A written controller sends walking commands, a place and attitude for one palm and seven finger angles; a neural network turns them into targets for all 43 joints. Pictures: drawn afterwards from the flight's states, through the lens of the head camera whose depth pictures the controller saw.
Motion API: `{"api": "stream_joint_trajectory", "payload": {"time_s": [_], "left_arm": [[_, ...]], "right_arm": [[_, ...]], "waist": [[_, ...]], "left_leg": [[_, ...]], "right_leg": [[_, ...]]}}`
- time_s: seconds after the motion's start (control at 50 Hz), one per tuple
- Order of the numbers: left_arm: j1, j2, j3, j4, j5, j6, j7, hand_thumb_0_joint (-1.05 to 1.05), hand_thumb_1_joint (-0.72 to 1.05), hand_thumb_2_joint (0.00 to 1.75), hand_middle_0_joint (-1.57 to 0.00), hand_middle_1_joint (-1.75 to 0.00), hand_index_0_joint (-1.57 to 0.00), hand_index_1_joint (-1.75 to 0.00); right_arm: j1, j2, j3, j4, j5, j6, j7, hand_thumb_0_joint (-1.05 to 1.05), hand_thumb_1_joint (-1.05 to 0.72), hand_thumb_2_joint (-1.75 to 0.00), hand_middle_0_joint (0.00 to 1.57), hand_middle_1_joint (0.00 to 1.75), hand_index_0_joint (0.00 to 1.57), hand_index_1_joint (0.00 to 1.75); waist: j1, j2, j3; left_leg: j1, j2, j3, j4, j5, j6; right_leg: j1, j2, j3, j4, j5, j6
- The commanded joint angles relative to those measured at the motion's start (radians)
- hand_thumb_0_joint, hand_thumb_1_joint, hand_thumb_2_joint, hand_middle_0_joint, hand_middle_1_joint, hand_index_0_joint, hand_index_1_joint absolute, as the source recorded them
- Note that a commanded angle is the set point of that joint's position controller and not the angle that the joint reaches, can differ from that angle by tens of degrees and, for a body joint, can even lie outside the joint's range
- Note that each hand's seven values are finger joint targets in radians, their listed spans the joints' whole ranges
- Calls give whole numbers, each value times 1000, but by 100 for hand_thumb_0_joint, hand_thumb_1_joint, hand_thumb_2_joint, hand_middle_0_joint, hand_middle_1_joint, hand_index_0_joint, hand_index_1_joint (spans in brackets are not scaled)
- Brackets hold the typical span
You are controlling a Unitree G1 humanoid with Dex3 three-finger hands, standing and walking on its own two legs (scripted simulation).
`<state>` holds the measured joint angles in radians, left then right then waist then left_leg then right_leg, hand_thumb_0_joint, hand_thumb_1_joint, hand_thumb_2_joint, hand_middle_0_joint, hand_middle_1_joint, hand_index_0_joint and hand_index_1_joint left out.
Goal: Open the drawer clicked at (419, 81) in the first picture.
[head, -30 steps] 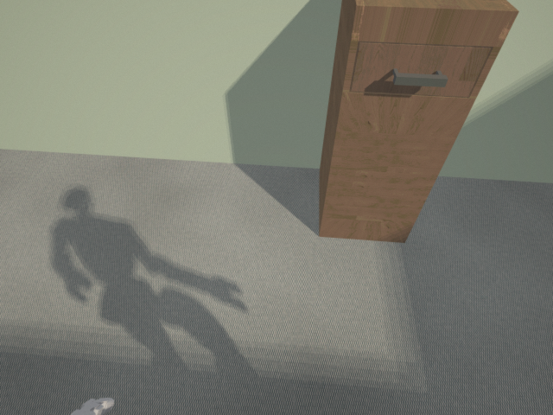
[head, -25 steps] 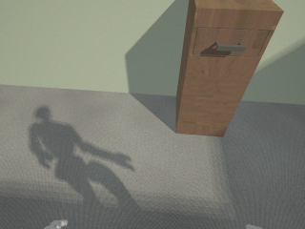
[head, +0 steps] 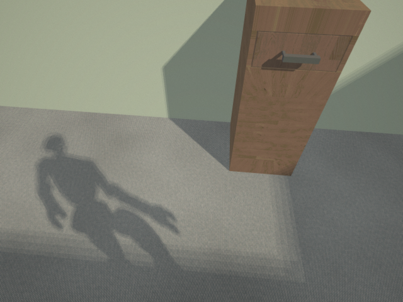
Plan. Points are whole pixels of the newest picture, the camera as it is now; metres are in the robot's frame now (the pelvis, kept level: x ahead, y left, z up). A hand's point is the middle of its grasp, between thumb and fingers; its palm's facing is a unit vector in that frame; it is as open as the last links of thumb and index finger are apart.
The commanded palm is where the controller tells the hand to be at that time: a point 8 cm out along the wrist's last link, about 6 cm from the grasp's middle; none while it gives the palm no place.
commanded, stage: stand and wait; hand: left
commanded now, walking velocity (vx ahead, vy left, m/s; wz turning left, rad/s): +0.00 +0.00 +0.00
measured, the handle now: (299, 56) +0.97 -0.32 +0.03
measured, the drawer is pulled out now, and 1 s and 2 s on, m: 0.00 0.00 0.00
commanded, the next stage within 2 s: look at it before walking up in 0.22 s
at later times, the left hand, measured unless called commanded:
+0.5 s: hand out of the picture +0.08 +0.24 -0.15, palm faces -0.04 -0.94 -0.34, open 7.3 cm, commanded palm none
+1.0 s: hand out of the picture +0.08 +0.24 -0.15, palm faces -0.04 -0.94 -0.34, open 7.3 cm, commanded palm none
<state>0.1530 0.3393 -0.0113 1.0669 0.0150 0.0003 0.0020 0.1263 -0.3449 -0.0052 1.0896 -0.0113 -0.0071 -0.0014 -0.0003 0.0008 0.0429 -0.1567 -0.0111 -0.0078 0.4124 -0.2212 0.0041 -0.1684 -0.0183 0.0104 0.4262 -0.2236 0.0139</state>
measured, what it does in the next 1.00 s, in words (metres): stands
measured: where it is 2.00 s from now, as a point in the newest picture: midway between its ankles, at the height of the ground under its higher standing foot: outside the picture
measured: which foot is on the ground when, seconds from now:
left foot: down 0.00-1.00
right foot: down 0.00-1.00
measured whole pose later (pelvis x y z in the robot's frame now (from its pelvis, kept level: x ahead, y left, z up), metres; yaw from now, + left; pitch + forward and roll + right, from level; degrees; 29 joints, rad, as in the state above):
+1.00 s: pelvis +0.01 -0.01 +0.00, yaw -1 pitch -2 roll +0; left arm 0.13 0.34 -0.01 1.09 0.02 -0.01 0.00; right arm 0.10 -0.34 0.00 1.11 -0.01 -0.02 0.00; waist 0.01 0.00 0.04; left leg -0.12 0.00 0.00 0.36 -0.21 -0.01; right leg -0.14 -0.01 0.02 0.38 -0.21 0.01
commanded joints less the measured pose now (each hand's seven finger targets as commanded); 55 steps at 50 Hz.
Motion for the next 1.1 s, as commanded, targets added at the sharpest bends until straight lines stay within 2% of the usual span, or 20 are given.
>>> {"api": "stream_joint_trajectory", "payload": {"time_s": [0.0,0.36,0.46,0.72,0.94,0.96,1.0,1.02,1.08], "left_arm": [[-55,202,45,-64,-5,-25,10,0,90,90,-20,-30,-20,-30],[-53,201,45,-48,-3,-27,10,0,90,90,-20,-30,-20,-30],[-54,201,46,-49,-3,-28,10,0,90,90,-20,-30,-20,-30],[-52,203,45,-43,-4,-29,10,0,90,90,-20,-30,-20,-30],[-54,207,48,-44,-3,-29,11,0,90,90,-20,-30,-20,-30],[-56,198,50,-49,-3,-24,10,0,90,90,-20,-30,-20,-30],[-14,119,40,-50,-4,0,14,0,90,90,-20,-30,-20,-30],[4,99,38,-54,-4,11,15,0,90,90,-20,-30,-20,-30],[20,101,53,-93,1,28,10,0,90,90,-20,-30,-20,-30]], "right_arm": [[-62,-194,-34,-60,2,-24,-8,0,-90,-90,20,30,20,30],[-54,-193,-33,-35,2,-26,-7,0,-90,-90,20,30,20,30],[-55,-194,-33,-35,3,-28,-8,0,-90,-90,20,30,20,30],[-66,-197,-32,-36,4,-28,-10,0,-90,-90,20,30,20,30],[-65,-201,-34,-37,4,-29,-14,0,-90,-90,20,30,20,30],[-58,-194,-36,-38,3,-27,-16,0,-90,-90,20,30,20,30],[-6,-103,-23,-38,1,-12,-20,0,-90,-90,20,30,20,30],[9,-83,-22,-43,1,-4,-23,0,-90,-90,20,30,20,30],[26,-101,-43,-80,0,10,-30,0,-90,-90,20,30,20,30]], "waist": [[1,-10,-68],[2,-16,-61],[0,-14,-82],[2,0,-83],[1,-17,-96],[-1,-12,-89],[-6,-17,-79],[-5,-12,-72],[-7,4,-61]], "left_leg": [[-4,116,-95,-79,92,28],[7,121,-94,-98,89,24],[20,124,-93,-93,127,23],[40,128,-86,-95,162,21],[70,135,-75,-90,211,19],[75,137,-63,-74,216,16],[67,140,-25,-32,222,1],[65,144,-11,-18,216,-3],[53,172,-7,5,182,9]], "right_leg": [[10,-101,101,-88,71,-46],[-1,-100,105,-105,63,-43],[17,-101,102,-98,111,-43],[28,-101,98,-97,163,-43],[39,-101,100,-92,230,-45],[21,-97,108,-81,251,-47],[-10,-93,117,-39,297,-39],[-32,-88,121,-18,304,-35],[-98,-60,126,51,286,-36]]}}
